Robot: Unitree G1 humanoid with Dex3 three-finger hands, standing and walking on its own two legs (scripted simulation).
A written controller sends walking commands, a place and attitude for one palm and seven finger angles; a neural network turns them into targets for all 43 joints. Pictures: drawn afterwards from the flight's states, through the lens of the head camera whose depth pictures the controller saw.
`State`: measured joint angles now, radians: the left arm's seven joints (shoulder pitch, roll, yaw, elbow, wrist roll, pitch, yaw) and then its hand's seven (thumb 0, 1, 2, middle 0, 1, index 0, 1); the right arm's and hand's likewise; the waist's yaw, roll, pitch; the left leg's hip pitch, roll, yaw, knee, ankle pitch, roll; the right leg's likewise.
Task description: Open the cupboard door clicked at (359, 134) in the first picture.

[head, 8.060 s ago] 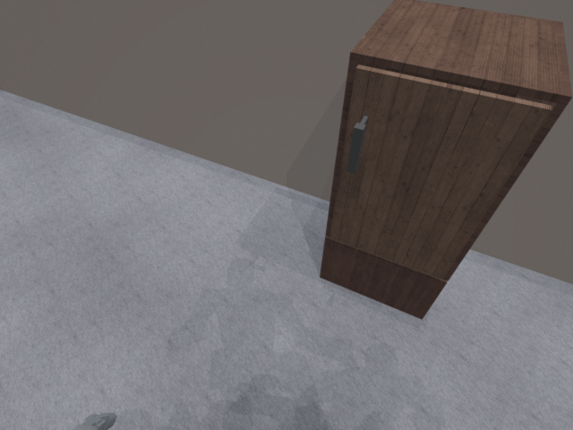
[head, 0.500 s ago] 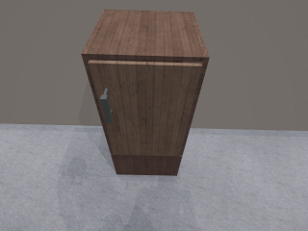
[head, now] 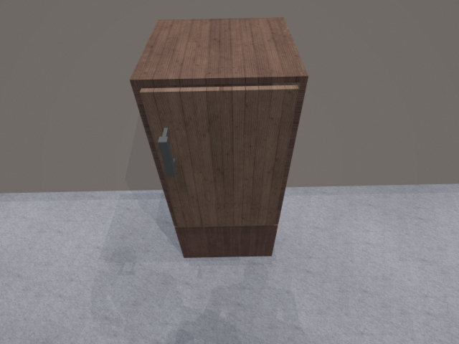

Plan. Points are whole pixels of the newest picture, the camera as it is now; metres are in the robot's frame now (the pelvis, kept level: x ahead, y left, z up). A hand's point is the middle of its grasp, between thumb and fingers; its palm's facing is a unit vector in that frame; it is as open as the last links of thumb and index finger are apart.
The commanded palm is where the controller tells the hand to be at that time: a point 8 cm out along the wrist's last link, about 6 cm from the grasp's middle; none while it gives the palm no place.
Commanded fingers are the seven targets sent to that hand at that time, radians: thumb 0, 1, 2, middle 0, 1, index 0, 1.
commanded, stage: come to a stop and stand still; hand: left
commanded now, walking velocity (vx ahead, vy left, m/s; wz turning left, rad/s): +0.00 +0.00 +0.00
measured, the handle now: (168, 152) +0.59 +0.20 -0.04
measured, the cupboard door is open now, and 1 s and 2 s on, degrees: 0 0 0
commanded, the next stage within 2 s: look again from close up in 0.16 s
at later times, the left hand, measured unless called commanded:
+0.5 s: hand out of the picture +0.04 +0.16 -0.17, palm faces +0.00 -0.98 -0.19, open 7.4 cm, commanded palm none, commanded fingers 0.00 0.90 0.90 -0.20 -0.30 -0.20 -0.30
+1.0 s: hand (149, 316) +0.19 +0.17 -0.09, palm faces +0.23 -0.95 -0.18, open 7.5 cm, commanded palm +0.16 +0.22 -0.07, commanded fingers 0.00 0.74 0.83 -0.21 -0.41 -0.21 -0.41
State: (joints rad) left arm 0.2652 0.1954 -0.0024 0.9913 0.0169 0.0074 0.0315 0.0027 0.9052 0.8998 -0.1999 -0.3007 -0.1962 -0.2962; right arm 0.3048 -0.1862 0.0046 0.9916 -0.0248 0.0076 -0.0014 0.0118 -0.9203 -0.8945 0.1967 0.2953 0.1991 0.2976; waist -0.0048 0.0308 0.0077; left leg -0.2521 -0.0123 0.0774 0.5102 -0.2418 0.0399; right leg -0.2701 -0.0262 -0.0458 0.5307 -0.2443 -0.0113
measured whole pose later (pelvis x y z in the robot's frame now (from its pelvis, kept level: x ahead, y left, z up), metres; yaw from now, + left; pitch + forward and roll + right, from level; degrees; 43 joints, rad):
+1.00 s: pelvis +0.05 -0.02 +0.00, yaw +1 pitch +2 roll +1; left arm 0.42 0.15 0.05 0.38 -0.11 -0.04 0.08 0.01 0.89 0.89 -0.20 -0.31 -0.20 -0.31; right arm 0.31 -0.19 -0.01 0.91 0.02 -0.19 -0.06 0.02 -0.91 -0.89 0.20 0.30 0.20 0.30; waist -0.01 0.01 0.00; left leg -0.22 0.00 0.06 0.50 -0.31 0.01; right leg -0.25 -0.02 -0.06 0.55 -0.33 -0.03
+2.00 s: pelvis -0.01 +0.00 -0.08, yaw +1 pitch +15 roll -2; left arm 0.19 0.29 0.29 0.20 -0.31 -0.42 -0.33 0.00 -0.21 0.43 -0.28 -1.01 -0.28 -1.01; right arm 0.25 -0.28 -0.01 0.55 0.03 -0.22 -0.06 0.02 -0.90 -0.89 0.20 0.30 0.20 0.30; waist -0.01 0.02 -0.12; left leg -0.90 0.02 0.01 1.14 -0.50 0.03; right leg -0.87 -0.02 -0.09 1.09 -0.47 -0.02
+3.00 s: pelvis +0.01 +0.00 -0.07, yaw +1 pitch +15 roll -3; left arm -0.02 0.39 0.43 0.45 -0.36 -0.38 -0.48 -0.01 -0.50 0.30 -0.30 -1.20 -0.30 -1.20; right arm 0.26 -0.27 0.04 0.55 0.03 -0.17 -0.06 0.02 -0.90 -0.89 0.20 0.30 0.20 0.30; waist -0.01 0.02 -0.11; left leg -0.86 0.03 0.01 1.08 -0.49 0.03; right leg -0.82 0.00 -0.09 1.02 -0.46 -0.02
